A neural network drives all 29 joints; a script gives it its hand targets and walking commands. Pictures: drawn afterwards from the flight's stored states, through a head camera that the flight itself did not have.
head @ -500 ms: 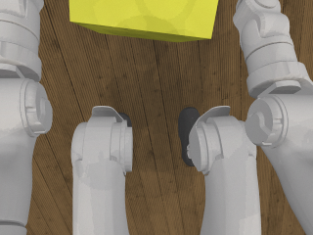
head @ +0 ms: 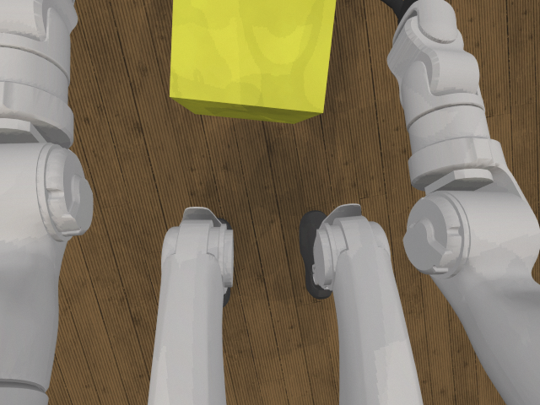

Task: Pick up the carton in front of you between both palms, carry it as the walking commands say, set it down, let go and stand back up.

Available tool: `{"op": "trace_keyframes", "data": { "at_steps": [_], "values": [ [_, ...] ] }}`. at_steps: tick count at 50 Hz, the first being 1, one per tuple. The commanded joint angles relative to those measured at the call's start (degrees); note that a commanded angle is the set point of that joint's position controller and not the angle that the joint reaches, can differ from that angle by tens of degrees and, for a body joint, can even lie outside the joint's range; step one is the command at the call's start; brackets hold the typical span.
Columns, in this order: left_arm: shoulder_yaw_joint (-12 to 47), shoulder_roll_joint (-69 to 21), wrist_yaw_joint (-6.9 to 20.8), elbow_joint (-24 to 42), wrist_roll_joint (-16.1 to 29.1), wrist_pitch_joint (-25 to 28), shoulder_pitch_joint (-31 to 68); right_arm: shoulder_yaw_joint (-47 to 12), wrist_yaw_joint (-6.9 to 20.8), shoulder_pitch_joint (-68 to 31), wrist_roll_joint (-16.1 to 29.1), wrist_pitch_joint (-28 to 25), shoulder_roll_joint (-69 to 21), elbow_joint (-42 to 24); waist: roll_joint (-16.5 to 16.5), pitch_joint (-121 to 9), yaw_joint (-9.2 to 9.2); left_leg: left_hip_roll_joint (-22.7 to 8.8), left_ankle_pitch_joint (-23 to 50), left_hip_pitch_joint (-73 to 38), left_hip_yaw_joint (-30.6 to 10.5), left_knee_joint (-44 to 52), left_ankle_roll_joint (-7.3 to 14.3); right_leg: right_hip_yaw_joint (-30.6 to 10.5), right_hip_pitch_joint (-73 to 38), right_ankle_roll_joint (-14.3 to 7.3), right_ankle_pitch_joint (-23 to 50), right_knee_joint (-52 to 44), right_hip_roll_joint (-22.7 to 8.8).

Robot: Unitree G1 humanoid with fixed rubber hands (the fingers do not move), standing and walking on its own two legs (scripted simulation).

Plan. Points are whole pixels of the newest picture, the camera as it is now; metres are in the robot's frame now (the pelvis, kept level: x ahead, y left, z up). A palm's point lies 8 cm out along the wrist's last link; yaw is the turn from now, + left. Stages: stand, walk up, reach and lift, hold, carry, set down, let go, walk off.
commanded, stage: set down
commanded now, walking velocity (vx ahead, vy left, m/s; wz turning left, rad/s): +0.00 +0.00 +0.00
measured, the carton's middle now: (251, 53) +0.55 +0.05 -0.33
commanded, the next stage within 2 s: let go in 0.60 s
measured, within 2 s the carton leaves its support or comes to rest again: neither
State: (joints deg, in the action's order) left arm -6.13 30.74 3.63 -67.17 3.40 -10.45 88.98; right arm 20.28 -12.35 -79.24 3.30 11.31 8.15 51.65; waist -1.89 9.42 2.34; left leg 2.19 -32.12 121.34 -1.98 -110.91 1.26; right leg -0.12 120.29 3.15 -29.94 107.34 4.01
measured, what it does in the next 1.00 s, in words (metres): rises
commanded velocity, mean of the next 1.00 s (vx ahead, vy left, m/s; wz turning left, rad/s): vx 0.00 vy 0.00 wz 0.00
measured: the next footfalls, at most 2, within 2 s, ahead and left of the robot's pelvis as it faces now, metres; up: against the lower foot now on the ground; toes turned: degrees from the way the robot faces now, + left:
none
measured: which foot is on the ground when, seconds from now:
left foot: down 0.00-1.00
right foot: down 0.00-1.00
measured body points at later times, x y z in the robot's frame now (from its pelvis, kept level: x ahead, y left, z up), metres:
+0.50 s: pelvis +0.02 +0.01 +0.14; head +0.36 +0.04 +0.43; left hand +0.60 +0.26 +0.03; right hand +0.57 -0.14 +0.03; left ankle +0.09 +0.11 -0.42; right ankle +0.12 -0.13 -0.42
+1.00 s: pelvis +0.07 +0.00 +0.25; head +0.33 +0.03 +0.62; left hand +0.48 +0.26 +0.13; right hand +0.48 -0.17 +0.13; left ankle +0.09 +0.11 -0.42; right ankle +0.12 -0.13 -0.42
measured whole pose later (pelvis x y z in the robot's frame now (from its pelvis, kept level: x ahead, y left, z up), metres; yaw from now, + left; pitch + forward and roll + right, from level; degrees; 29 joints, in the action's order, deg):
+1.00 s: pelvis +0.07 +0.00 +0.25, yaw +5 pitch +38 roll -1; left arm -16.1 14.9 2.7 -40.5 -6.1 -7.1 40.5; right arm 12.6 -0.4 -33.0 -6.1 7.8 6.8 32.7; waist -0.7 -2.6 1.8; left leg 3.5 -16.4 70.4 -3.8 -49.2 0.5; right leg -2.2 69.9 1.2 -15.9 48.1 1.3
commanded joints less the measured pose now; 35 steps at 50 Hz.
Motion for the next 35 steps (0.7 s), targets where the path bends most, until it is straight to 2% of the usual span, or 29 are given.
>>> {"op": "trace_keyframes", "data": {
  "at_steps": [1,8,13,29,32,35],
  "values": [
    [-1.7,6.5,0.4,6.7,-1.2,0.7,16.2,0.7,0.2,-12.2,-0.8,-0.6,5.7,-7.3,9.1,-64.0,0.12,0.2,19.6,-39.3,1.5,14.0,-0.9,6.3,-26.7,0.1,14.5,-9.1,1.9],
    [-2.9,7.8,1.2,12.4,-1.9,-1.5,16.0,-0.5,0.0,-10.8,0.1,1.6,6.1,-14.0,10.4,-74.8,-0.16,1.1,24.9,-51.1,2.0,20.7,-1.3,6.4,-33.4,0.2,16.5,-16.8,2.5],
    [-4.3,7.7,1.9,14.8,-2.4,-2.5,13.7,-0.7,0.4,-8.1,-0.2,2.7,5.5,-17.0,10.3,-76.5,-0.09,1.5,28.9,-57.3,1.9,25.8,-1.4,6.1,-37.1,0.3,18.7,-22.4,2.6],
    [-9.8,3.5,3.9,13.7,-7.5,0.0,4.4,1.8,3.0,2.0,-5.0,1.1,0.9,-18.4,8.9,-68.1,0.65,1.6,37.1,-68.2,0.6,44.5,-1.9,4.6,-48.4,1.4,26.2,-42.3,1.6],
    [-11.4,2.1,3.8,13.4,-9.6,0.4,1.7,2.1,3.8,4.4,-6.5,0.7,0.2,-18.4,8.6,-67.0,0.11,1.5,37.8,-70.9,0.4,47.9,-2.0,4.4,-50.6,1.5,26.4,-45.6,1.4],
    [-13.1,0.1,3.0,15.0,-11.9,0.5,-3.5,1.5,4.8,9.6,-8.1,0.1,0.3,-19.0,8.7,-69.5,-0.42,1.4,42.1,-77.0,0.1,50.8,-2.3,4.5,-53.8,1.3,28.2,-48.6,1.4]
  ]
}}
